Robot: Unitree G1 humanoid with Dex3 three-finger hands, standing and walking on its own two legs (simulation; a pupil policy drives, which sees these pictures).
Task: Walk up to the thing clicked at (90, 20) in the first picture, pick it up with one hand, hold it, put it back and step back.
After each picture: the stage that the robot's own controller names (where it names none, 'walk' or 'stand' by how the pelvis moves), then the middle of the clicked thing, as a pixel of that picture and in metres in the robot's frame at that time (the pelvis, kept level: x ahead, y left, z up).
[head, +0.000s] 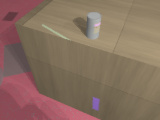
stand; (93, 26) +0.67 -0.05 +0.04
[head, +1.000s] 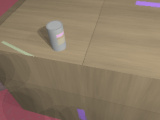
walk; (56, 36) +0.56 +0.14 +0.06
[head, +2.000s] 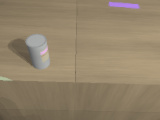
stand; (38, 52) +0.44 +0.16 +0.07
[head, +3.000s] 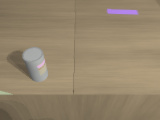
stand; (36, 65) +0.41 +0.17 +0.05
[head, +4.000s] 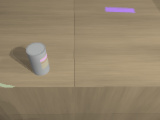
stand; (38, 59) +0.44 +0.17 +0.04
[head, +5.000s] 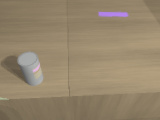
stand; (31, 69) +0.40 +0.19 +0.04
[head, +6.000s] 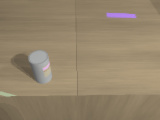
stand; (41, 67) +0.41 +0.16 +0.04
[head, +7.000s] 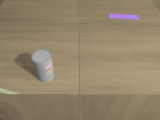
stand; (43, 66) +0.42 +0.15 +0.04
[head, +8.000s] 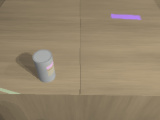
stand; (45, 66) +0.42 +0.15 +0.04
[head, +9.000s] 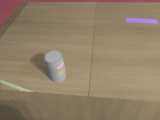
rise first; (56, 66) +0.42 +0.14 +0.04
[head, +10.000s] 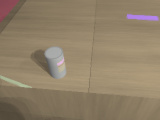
go down; (56, 63) +0.43 +0.14 +0.04
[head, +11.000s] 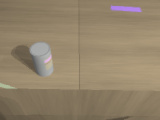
go down; (42, 60) +0.43 +0.13 +0.05
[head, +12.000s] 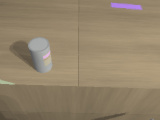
go down; (41, 55) +0.44 +0.13 +0.06
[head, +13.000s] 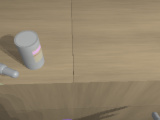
close in; (30, 51) +0.43 +0.14 +0.09
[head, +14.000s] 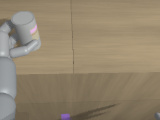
close; (27, 32) +0.49 +0.15 +0.10
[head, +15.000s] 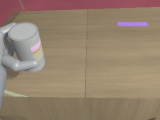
lift; (28, 48) +0.32 +0.14 +0.25
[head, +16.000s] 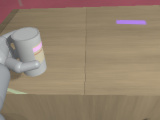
lift; (30, 52) +0.33 +0.14 +0.23
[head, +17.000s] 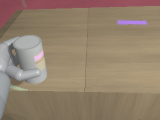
hold; (31, 60) +0.31 +0.14 +0.21
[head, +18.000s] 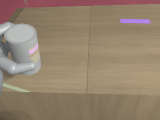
hold; (25, 51) +0.31 +0.15 +0.25
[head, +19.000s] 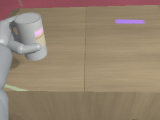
crouch; (32, 37) +0.37 +0.14 +0.24
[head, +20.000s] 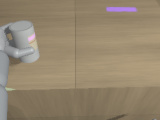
lower; (25, 42) +0.43 +0.16 +0.16
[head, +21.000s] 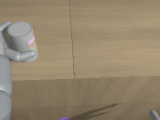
lower; (24, 43) +0.45 +0.15 +0.10
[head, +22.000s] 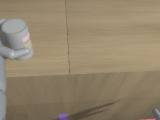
lower; (19, 40) +0.46 +0.16 +0.10
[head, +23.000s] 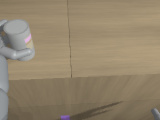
lower; (21, 41) +0.46 +0.16 +0.10
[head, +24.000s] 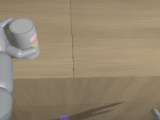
loosen; (26, 40) +0.46 +0.15 +0.10
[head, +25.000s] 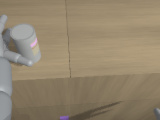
withdraw; (27, 45) +0.45 +0.14 +0.10
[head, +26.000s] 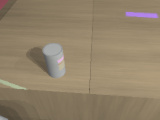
sink last; (54, 61) +0.42 +0.13 +0.08
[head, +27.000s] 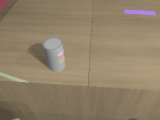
stand; (55, 55) +0.45 +0.13 +0.08
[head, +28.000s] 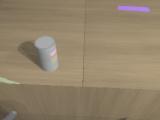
stand; (47, 54) +0.44 +0.13 +0.09
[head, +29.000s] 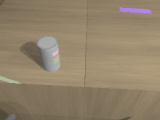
stand; (49, 54) +0.44 +0.13 +0.09
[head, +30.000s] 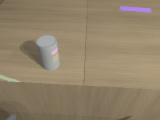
stand; (48, 53) +0.44 +0.13 +0.09
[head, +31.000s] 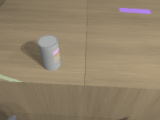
stand; (50, 53) +0.44 +0.13 +0.09
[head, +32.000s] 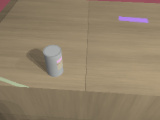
stand; (53, 61) +0.45 +0.13 +0.04
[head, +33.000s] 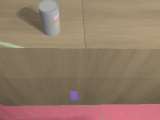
walk; (50, 18) +0.55 +0.12 +0.06
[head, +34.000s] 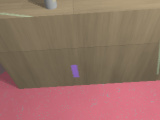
walk; out of the picture +0.86 +0.22 +0.06
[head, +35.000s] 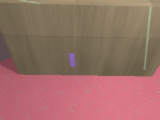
stand; out of the picture +1.07 +0.18 +0.05
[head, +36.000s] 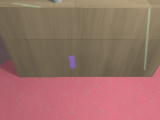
stand; out of the picture +1.06 +0.16 +0.04
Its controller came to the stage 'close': yes
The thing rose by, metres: 0.22
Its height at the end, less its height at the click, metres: +0.00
